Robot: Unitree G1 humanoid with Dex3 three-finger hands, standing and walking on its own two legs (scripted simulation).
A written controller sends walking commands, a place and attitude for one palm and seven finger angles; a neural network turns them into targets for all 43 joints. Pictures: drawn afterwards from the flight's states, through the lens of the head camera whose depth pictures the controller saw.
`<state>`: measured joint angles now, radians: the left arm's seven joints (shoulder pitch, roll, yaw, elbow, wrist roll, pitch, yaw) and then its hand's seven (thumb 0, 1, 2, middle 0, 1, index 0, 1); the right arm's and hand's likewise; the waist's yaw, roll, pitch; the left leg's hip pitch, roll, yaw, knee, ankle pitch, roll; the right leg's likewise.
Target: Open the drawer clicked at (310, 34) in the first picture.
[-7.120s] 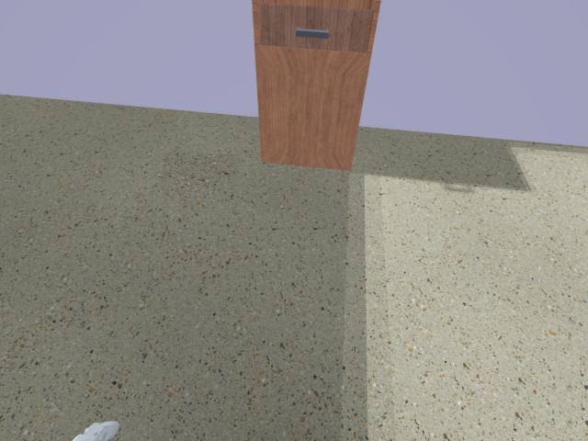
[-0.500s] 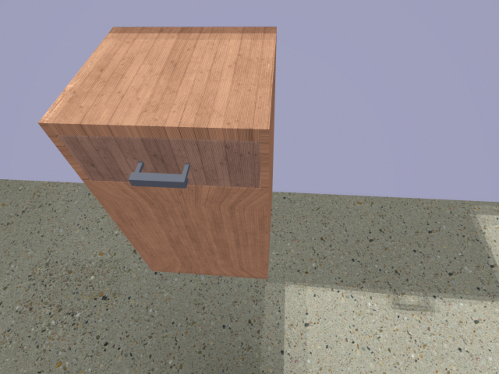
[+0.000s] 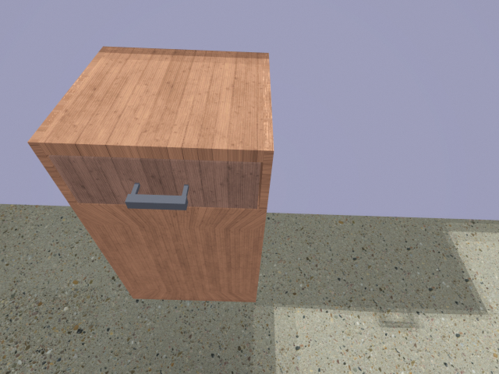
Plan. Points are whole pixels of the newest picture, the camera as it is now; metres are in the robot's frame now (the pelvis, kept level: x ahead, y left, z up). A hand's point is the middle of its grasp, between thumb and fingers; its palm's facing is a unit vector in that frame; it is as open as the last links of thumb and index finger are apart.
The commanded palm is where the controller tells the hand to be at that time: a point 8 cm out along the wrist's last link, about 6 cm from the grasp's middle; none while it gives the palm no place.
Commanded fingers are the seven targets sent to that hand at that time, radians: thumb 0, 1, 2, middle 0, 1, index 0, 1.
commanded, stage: come to a stop and stand still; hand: left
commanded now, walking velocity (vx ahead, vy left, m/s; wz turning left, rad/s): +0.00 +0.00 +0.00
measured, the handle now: (159, 194) +0.48 +0.24 -0.06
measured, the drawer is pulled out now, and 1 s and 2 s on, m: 0.00 0.00 0.00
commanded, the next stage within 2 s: look again from close up in 0.04 s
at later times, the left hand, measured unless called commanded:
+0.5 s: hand out of the picture -0.01 +0.18 -0.18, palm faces +0.02 -0.97 -0.23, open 7.4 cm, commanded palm none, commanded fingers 0.00 0.90 0.90 -0.20 -0.30 -0.20 -0.30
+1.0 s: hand (146, 341) +0.17 +0.17 -0.02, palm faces +0.02 -0.48 -0.88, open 7.9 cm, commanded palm +0.10 +0.20 -0.03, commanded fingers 0.00 0.55 0.75 -0.23 -0.53 -0.23 -0.53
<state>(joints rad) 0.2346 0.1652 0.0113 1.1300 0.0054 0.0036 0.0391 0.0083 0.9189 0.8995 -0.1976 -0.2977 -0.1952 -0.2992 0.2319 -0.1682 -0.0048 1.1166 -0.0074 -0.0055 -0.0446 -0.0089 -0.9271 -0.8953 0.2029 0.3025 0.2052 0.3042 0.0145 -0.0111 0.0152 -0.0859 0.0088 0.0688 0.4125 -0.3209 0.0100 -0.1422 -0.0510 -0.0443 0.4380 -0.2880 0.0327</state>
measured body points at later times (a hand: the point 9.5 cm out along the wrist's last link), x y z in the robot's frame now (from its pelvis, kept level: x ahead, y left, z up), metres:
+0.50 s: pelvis -0.02 +0.00 -0.01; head -0.03 -0.01 +0.44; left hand -0.01 +0.23 -0.16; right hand -0.03 -0.21 -0.18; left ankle -0.06 +0.11 -0.74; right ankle -0.04 -0.14 -0.74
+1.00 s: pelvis -0.05 -0.03 -0.02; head -0.05 -0.07 +0.43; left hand +0.17 +0.19 +0.03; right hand +0.13 -0.28 -0.11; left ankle -0.06 +0.11 -0.74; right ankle -0.04 -0.14 -0.74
